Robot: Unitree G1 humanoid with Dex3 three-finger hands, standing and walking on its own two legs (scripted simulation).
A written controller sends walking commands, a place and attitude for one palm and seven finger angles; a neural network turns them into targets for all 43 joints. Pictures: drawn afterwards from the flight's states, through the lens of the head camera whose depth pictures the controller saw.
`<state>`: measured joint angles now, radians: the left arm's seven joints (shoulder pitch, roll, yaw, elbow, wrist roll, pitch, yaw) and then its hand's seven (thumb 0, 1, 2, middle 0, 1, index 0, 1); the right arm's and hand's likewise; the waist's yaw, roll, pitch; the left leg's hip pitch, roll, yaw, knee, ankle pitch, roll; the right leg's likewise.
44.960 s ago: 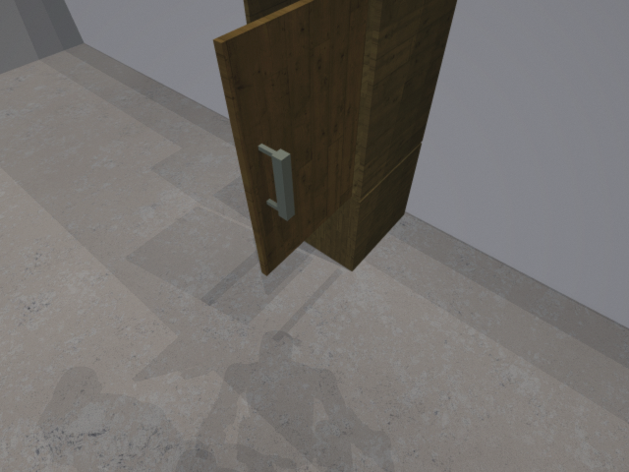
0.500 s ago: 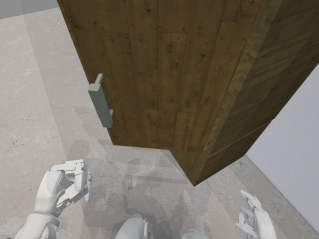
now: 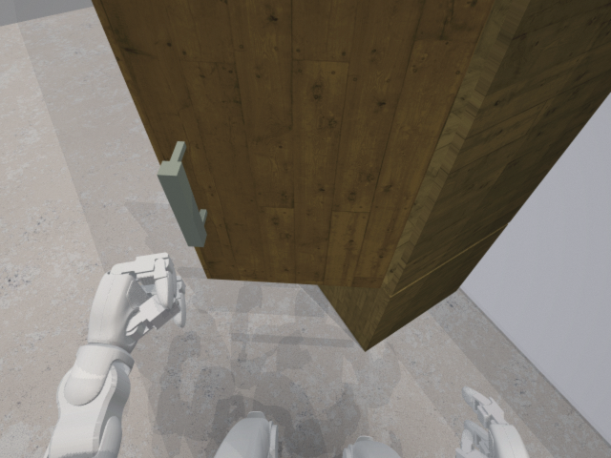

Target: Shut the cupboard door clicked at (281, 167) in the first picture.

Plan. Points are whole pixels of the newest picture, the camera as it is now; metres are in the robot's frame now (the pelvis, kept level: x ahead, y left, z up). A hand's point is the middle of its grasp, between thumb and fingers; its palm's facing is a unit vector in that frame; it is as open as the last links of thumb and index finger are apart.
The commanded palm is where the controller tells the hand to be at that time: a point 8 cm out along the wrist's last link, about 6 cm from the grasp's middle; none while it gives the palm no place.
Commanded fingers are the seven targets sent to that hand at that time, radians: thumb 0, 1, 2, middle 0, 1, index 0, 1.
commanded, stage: bring the fist close to the handle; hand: left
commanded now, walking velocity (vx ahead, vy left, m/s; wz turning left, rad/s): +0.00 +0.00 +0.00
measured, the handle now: (189, 197) +0.46 +0.20 +0.05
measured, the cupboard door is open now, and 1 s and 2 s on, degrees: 55 55 39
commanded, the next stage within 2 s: push the door shut along its arc in 0.90 s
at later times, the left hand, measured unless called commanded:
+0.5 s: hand (203, 257) +0.36 +0.16 +0.05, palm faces -0.05 -1.00 +0.00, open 3.1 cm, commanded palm +0.33 +0.21 +0.06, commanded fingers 0.00 0.90 0.90 -1.30 -1.50 -1.30 -1.50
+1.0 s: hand (206, 256) +0.36 +0.15 +0.05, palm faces -0.02 -1.00 -0.02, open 3.1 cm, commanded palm +0.33 +0.21 +0.06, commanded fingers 0.00 0.90 0.90 -1.30 -1.50 -1.30 -1.50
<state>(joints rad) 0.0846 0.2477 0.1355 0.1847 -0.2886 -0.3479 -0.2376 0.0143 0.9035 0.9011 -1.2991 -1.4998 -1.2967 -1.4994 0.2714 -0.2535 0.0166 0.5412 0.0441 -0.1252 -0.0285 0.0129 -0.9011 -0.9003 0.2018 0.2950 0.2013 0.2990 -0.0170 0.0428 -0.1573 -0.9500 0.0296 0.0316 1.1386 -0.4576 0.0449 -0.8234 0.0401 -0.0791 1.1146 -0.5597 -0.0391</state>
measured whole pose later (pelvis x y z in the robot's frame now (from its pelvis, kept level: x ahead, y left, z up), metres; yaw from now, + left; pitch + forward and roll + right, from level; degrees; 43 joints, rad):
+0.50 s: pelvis +0.00 +0.01 +0.01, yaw +0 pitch +16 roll -2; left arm -0.21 0.22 0.10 0.47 -0.21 -0.36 -0.15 0.01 0.90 0.90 -1.30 -1.50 -1.30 -1.50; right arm 0.26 -0.25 0.01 0.59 0.03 -0.08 0.00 0.01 -0.90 -0.90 0.20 0.29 0.20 0.30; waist -0.03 0.04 -0.15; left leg -0.94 0.02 0.05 1.10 -0.44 0.05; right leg -0.82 0.03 -0.06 1.08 -0.54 -0.03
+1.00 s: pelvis +0.00 -0.01 +0.00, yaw +0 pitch +16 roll -1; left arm -0.27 0.24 0.16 0.59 -0.22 -0.44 -0.19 0.01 0.90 0.90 -1.30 -1.50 -1.30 -1.50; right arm 0.24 -0.26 0.00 0.61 0.04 -0.05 -0.01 0.01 -0.90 -0.90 0.20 0.29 0.20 0.30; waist -0.03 0.03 -0.14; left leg -0.96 0.03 0.03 1.11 -0.44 0.03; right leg -0.84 0.04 -0.08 1.11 -0.55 -0.06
